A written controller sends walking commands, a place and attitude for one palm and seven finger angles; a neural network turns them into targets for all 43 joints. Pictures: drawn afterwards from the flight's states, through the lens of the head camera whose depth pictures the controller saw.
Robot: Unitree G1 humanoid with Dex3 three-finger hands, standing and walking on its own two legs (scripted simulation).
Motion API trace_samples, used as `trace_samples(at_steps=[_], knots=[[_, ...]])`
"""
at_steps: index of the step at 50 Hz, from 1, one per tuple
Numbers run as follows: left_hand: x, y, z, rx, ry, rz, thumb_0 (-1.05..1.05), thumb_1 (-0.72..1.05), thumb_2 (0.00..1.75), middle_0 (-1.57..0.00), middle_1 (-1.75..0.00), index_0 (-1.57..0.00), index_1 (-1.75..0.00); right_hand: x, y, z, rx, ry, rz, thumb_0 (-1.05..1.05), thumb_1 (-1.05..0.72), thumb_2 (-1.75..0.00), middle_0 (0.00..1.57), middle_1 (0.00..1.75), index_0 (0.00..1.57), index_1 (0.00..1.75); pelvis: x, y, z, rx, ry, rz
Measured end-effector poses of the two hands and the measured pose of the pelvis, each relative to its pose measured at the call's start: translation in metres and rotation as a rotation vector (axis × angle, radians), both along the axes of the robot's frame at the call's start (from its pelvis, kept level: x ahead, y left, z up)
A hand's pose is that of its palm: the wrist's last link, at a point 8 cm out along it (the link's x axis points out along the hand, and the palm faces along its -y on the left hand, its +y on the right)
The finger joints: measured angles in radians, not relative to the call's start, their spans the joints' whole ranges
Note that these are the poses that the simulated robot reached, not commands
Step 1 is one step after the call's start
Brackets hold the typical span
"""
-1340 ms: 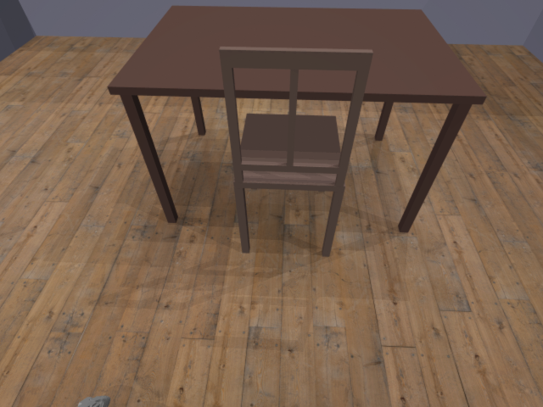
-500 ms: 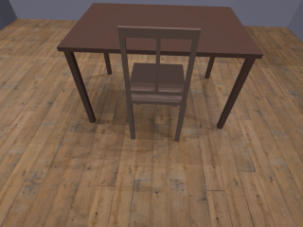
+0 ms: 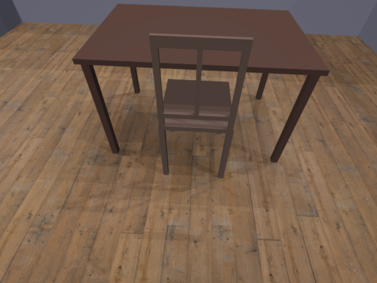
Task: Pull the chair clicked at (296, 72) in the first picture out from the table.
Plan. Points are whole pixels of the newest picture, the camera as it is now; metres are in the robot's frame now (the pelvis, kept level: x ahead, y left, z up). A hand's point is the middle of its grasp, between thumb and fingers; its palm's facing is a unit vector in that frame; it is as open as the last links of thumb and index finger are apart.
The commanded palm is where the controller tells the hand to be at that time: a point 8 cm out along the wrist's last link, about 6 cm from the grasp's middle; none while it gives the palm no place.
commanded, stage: look at it before walking up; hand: left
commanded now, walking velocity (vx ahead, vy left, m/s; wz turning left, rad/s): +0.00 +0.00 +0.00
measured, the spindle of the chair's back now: (198, 85) +0.90 +0.01 -0.09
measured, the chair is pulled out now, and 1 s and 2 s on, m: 0.00 0.00 0.00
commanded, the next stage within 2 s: take the last steps up to it in 0.10 s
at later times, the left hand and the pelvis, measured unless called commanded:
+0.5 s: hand out of the picture +0.03 +0.21 -0.19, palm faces +0.04 -0.98 -0.20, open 7.4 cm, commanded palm none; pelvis +0.04 +0.02 -0.01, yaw +0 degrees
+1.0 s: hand (139, 250) +0.24 +0.15 -0.18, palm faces +0.05 -0.98 -0.21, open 7.3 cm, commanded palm none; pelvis +0.18 -0.03 -0.01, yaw +0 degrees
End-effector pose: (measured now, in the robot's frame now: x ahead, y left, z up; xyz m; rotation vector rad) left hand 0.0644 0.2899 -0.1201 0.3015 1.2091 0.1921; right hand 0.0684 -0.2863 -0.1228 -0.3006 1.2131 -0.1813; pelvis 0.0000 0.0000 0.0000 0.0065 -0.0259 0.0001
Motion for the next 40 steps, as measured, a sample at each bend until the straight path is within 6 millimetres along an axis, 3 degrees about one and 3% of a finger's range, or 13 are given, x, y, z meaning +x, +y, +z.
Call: trace_samples(at_steps=[16, 28, 30, 33, 37, 40], knots=[[-0.007, -0.004, -0.004, -0.007, 0.017, 0.019, 0.00, 0.90, 0.90, -0.20, -0.30, -0.20, -0.29, -0.002, 0.006, -0.003, 0.008, 0.014, 0.000, 0.01, -0.91, -0.90, 0.20, 0.30, 0.20, 0.30, 0.004, 0.001, -0.001, -0.003, -0.002, 0.002], [-0.046, -0.032, -0.047, -0.160, 0.222, 0.092, 0.00, 0.90, 0.90, -0.20, -0.30, -0.20, -0.29, -0.043, 0.069, -0.027, 0.091, 0.157, -0.093, 0.00, -0.91, -0.90, 0.20, 0.30, 0.20, 0.30, 0.052, 0.021, -0.016, -0.004, 0.005, -0.019], [-0.038, -0.037, -0.045, -0.166, 0.254, 0.074, 0.00, 0.91, 0.90, -0.20, -0.30, -0.20, -0.29, -0.056, 0.080, -0.026, 0.109, 0.184, -0.137, 0.00, -0.91, -0.90, 0.20, 0.30, 0.20, 0.30, 0.061, 0.020, -0.014, -0.001, 0.008, -0.028], [-0.009, -0.043, -0.040, -0.172, 0.239, 0.058, 0.01, 0.91, 0.90, -0.20, -0.30, -0.20, -0.29, -0.078, 0.094, -0.021, 0.139, 0.269, -0.187, 0.00, -0.91, -0.90, 0.20, 0.30, 0.20, 0.30, 0.075, 0.016, -0.010, 0.001, 0.012, -0.027], [0.052, -0.054, -0.033, -0.162, 0.160, 0.030, 0.01, 0.92, 0.90, -0.20, -0.30, -0.20, -0.29, -0.100, 0.102, -0.016, 0.180, 0.403, -0.236, 0.00, -0.91, -0.90, 0.20, 0.30, 0.20, 0.30, 0.096, 0.007, -0.008, 0.003, 0.021, -0.028], [0.102, -0.060, -0.030, -0.133, 0.089, 0.001, 0.01, 0.93, 0.90, -0.20, -0.30, -0.20, -0.29, -0.101, 0.097, -0.020, 0.205, 0.473, -0.266, 0.00, -0.90, -0.90, 0.20, 0.30, 0.20, 0.30, 0.117, -0.006, -0.014, 0.006, 0.019, -0.033]])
